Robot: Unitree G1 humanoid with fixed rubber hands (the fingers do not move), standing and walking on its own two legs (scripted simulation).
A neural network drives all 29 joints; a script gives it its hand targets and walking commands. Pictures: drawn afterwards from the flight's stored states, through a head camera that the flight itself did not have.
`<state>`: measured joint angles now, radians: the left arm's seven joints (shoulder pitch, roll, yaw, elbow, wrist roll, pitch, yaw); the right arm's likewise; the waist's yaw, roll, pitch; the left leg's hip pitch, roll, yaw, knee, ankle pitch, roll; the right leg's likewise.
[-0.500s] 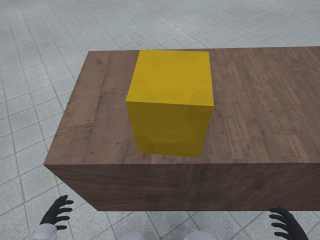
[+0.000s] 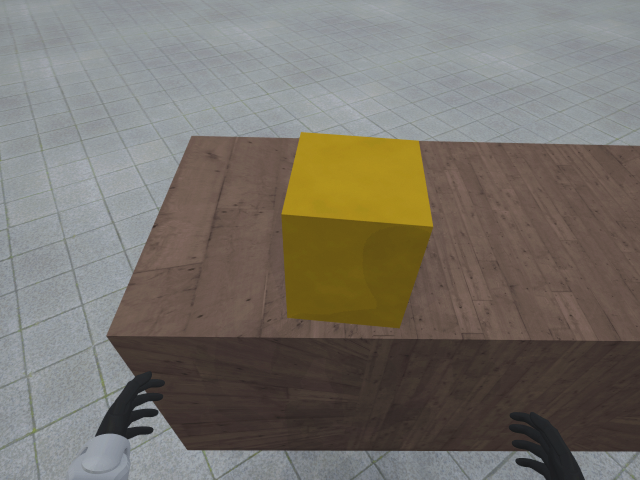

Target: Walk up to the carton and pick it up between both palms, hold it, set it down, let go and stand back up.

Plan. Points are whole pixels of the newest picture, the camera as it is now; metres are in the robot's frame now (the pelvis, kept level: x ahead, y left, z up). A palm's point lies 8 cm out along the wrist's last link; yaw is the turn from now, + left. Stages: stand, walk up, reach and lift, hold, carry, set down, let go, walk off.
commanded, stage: reach and lift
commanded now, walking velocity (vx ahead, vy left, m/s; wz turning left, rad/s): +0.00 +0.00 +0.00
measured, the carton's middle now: (351, 231) +0.51 -0.03 +0.00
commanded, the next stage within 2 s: none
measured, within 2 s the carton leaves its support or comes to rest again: neither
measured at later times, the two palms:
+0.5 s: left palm (162, 396) +0.22 +0.21 -0.01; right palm (540, 427) +0.20 -0.25 -0.01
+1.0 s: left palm (167, 330) +0.29 +0.22 +0.03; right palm (505, 382) +0.24 -0.21 +0.01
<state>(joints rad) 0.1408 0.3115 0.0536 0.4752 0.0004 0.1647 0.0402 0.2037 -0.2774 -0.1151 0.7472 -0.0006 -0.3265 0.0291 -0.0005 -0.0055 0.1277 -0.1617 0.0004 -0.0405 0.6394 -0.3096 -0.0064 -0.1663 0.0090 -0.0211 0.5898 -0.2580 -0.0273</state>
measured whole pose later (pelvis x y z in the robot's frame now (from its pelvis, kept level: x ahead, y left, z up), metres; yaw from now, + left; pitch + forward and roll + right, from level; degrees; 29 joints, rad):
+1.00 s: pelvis +0.05 +0.01 +0.01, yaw +0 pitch -6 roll -2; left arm 0.15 0.23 -0.05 0.21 -0.11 -0.10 0.10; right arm 0.25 -0.16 -0.05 0.36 0.08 -0.29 0.00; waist 0.00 -0.01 0.09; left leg -0.09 0.01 -0.04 0.51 -0.31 0.00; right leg -0.07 0.02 -0.02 0.40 -0.23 -0.02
